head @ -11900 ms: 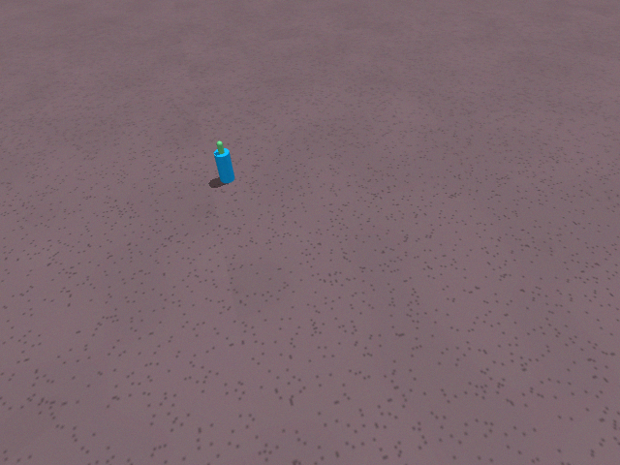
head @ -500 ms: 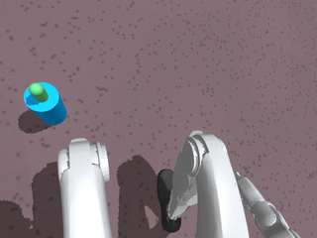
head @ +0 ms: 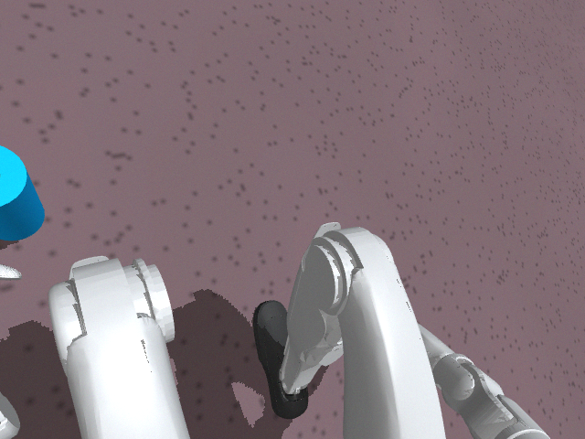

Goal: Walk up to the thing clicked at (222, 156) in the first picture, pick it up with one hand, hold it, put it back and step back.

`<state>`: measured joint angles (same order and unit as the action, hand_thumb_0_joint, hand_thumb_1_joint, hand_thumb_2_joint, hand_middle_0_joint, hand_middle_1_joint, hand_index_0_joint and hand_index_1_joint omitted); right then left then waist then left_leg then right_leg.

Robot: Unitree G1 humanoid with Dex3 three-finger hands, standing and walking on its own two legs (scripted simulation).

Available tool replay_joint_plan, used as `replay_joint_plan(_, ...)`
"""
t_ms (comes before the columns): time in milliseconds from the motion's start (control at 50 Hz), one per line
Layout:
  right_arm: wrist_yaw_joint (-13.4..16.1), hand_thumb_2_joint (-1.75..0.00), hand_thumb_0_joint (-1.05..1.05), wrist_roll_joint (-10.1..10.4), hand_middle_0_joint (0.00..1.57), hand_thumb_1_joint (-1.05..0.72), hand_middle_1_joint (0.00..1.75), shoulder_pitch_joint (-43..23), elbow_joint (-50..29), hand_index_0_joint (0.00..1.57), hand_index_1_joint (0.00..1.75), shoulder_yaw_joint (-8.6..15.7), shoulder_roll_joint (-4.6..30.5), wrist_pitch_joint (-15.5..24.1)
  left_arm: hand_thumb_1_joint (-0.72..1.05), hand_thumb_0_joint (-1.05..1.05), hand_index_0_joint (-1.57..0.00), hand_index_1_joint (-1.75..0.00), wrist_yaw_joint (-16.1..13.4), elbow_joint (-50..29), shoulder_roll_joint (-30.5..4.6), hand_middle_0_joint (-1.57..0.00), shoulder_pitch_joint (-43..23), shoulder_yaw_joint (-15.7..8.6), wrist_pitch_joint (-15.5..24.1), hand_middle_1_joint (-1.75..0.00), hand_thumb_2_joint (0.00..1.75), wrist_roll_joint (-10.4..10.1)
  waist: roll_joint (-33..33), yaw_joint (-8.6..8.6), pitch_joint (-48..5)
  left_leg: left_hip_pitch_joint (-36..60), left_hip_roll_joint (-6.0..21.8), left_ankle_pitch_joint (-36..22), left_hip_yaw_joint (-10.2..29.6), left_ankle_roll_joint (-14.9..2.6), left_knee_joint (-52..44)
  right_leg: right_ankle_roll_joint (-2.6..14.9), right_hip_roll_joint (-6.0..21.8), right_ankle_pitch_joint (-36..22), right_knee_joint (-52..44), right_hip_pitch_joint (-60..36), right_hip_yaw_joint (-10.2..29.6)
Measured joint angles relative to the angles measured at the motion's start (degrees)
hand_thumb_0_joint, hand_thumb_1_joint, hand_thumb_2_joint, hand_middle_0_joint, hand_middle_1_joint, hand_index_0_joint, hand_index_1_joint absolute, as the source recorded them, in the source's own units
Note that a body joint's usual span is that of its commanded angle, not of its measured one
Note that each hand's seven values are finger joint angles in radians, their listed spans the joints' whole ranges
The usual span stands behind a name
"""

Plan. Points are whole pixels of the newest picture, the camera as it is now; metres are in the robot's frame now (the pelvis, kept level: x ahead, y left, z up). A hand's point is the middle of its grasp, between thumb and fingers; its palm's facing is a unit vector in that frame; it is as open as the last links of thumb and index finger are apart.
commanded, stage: close in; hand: left
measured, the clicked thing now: out of the picture +0.43 +0.29 -0.17
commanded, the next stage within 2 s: rest palm in 0.26 s
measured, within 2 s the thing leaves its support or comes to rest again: leaves its support in 1.58 s
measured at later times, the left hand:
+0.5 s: hand out of the picture +0.40 +0.30 -0.15, palm faces +0.38 -0.93 +0.01, open 17.2 cm
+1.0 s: hand out of the picture +0.42 +0.29 -0.15, palm faces +0.40 -0.92 +0.01, open 10.8 cm
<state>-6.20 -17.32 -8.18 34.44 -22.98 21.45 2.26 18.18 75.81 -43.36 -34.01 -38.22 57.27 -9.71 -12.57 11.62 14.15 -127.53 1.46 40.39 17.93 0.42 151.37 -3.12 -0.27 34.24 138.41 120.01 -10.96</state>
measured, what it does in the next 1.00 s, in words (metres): stands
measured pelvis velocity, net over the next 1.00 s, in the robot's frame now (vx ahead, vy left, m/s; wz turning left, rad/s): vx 0.00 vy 0.00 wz -0.03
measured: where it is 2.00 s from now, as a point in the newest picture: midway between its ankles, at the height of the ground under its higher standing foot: (214, 411)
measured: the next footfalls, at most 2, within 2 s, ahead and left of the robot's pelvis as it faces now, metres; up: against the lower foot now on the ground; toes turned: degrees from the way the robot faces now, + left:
none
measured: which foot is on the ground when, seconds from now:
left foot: down 0.00-1.00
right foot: down 0.00-1.00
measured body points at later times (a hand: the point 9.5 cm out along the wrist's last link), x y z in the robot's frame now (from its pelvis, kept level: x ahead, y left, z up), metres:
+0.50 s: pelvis -0.01 +0.00 +0.00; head +0.21 +0.17 +0.35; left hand +0.38 +0.35 -0.15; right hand +0.17 -0.25 -0.04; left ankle +0.08 +0.12 -0.25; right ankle +0.14 -0.13 -0.25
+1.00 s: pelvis +0.00 +0.00 +0.00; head +0.22 +0.17 +0.35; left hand +0.39 +0.34 -0.15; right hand +0.16 -0.25 -0.04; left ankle +0.08 +0.12 -0.25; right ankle +0.14 -0.13 -0.25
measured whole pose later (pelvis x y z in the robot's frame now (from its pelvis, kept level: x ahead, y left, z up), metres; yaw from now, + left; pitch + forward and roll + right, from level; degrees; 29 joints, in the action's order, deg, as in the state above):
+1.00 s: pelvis +0.00 +0.00 +0.00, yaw -1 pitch +13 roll -16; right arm -8.5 -19.4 -8.9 33.0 -26.1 21.5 -1.4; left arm 2.0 79.9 -43.5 -36.1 -32.8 62.8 -4.6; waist -13.7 13.7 16.4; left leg -127.1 1.9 40.2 19.7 0.1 151.6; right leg -3.9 -1.3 33.0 137.0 119.1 -12.3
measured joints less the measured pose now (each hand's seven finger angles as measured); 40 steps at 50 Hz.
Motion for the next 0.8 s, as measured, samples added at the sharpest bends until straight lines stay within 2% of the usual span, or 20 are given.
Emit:
replay_joint_plan(140, -1.1, -0.90, 0.01, -0.3, 0.21, -0.91, 0.30, 0.5, -1.0, 0.21, 0.31, -0.5, 0.8, -1.1, -0.61, -0.01, -0.07, -0.08, -4.6, 0.7, 0.8, -0.04, 0.5, 3.3, 0.8, -0.10, 0.07, 0.3, 0.6, 0.30, 0.2, -0.2, 0.2, -1.0, 0.1, -0.46, -0.2, -0.24, -0.3, -1.1, -0.6, 0.0, -0.1)
replay_joint_plan(320, -1.7, -0.90, 0.00, -1.0, 0.21, -0.91, 0.30, 0.7, -1.2, 0.21, 0.31, -1.5, 0.7, -1.8, -0.61, -0.01, -0.07, -0.09, -8.8, 2.9, 0.7, -0.05, 0.0, 4.0, 3.0, -0.11, 0.10, 1.4, -0.1, 1.09, 0.2, 0.1, 0.3, -1.0, 0.7, -0.31, 0.2, -0.36, -0.6, -1.5, -0.5, -0.3, -0.5)
replay_joint_plan(480, -2.1, -0.90, 0.00, -1.4, 0.21, -0.90, 0.30, 0.5, -1.1, 0.21, 0.30, -1.9, 0.5, -2.3, -0.55, -0.01, -0.07, -0.11, -11.0, 2.9, 0.4, -0.06, 0.1, 5.0, 4.3, -0.10, 0.14, 2.1, -0.7, 1.32, 1.0, 0.3, 0.2, -0.7, 1.1, -0.18, 0.4, -0.45, -0.7, -1.3, -0.5, -0.5, -0.8)
replay_joint_plan(620, -2.1, -0.90, 0.00, -1.8, 0.21, -0.89, 0.30, -0.1, -0.9, 0.21, 0.30, -2.4, 0.4, -2.8, -0.33, -0.01, -0.17, -0.20, -12.4, 3.2, -0.1, -0.18, -0.7, 4.8, 4.8, -0.19, 0.26, 2.3, -1.1, 1.48, 1.6, 0.2, 0.1, -0.6, 1.4, -0.22, 0.7, -0.66, -0.8, -1.4, -0.6, -0.6, -1.0)
replay_joint_plan(800, -2.3, -0.90, 0.00, -1.9, 0.20, -0.88, 0.30, -0.2, -1.4, 0.20, 0.30, -2.6, 0.2, -3.4, -0.01, -0.01, -0.33, -0.35, -13.7, 3.6, -0.7, -0.35, -1.3, 6.3, 4.8, -0.33, 0.42, 3.7, -0.9, 1.57, 1.6, 0.2, 0.3, -0.4, 1.7, -0.35, 0.6, -0.49, -1.0, -1.3, -0.9, -0.8, -1.3)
